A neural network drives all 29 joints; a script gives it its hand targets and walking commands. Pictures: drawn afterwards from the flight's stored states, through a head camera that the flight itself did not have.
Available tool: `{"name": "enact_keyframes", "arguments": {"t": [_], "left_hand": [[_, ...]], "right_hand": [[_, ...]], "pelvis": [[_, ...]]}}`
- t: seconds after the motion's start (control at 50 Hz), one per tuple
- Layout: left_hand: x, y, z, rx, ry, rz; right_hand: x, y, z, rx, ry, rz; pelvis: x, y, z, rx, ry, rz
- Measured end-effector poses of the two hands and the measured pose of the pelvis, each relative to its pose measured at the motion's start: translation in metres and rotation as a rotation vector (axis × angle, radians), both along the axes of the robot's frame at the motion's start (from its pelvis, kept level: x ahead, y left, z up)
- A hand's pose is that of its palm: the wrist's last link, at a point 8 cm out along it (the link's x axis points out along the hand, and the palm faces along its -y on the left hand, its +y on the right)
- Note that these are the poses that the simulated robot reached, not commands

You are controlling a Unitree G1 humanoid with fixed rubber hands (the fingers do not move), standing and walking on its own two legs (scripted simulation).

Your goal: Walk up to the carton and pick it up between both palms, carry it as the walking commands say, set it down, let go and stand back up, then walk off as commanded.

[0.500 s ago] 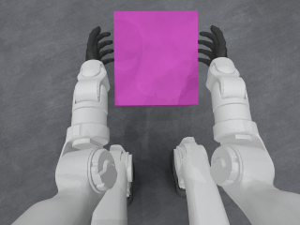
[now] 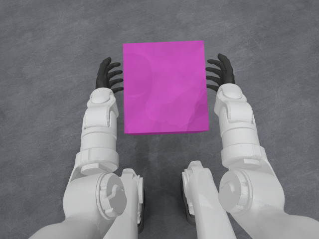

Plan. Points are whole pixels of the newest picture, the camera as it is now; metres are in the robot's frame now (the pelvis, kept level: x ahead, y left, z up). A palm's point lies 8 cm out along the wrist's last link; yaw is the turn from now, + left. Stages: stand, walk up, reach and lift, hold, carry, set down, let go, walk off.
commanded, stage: reach and lift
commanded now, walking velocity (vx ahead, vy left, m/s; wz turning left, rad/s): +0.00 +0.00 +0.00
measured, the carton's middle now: (164, 93) +0.50 -0.03 -0.14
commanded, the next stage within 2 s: none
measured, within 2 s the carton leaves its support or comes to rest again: neither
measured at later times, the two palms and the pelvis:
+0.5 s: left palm (92, 85) +0.46 +0.12 +0.03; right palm (237, 80) +0.44 -0.17 +0.03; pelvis +0.02 +0.00 +0.07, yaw +0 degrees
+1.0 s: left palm (78, 77) +0.44 +0.12 +0.10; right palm (258, 71) +0.42 -0.17 +0.11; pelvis +0.04 +0.00 +0.14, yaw -1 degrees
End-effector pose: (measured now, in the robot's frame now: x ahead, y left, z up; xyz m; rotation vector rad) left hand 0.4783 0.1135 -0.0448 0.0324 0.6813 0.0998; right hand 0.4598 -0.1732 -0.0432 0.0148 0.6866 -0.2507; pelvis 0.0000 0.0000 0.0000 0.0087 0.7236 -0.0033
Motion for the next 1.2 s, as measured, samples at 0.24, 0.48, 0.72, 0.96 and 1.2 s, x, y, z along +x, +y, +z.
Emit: {"name": "enact_keyframes", "arguments": {"t": [0.24,0.48,0.72,0.96,1.2], "left_hand": [[-0.009,0.004,0.035,-0.002,0.005,0.001],[-0.018,0.006,0.07,-0.011,0.007,0.004],[-0.027,0.006,0.104,-0.018,0.01,0.01],[-0.037,0.005,0.139,-0.019,0.01,0.011],[-0.049,0.007,0.174,-0.013,0.01,0.008]], "right_hand": [[-0.009,0.003,0.037,0.015,-0.005,0.017],[-0.019,0.004,0.073,0.019,-0.009,0.009],[-0.027,0.004,0.109,0.022,-0.01,0.006],[-0.038,0.004,0.143,0.02,-0.011,0.003],[-0.05,0.006,0.176,0.019,-0.009,0.007]], "pelvis": [[0.008,0.001,0.032,-0.002,-0.043,-0.001],[0.019,0.004,0.066,-0.005,-0.089,-0.003],[0.032,0.004,0.1,-0.007,-0.145,-0.004],[0.044,0.001,0.133,-0.008,-0.208,-0.004],[0.049,-0.001,0.163,-0.008,-0.28,-0.006]]}}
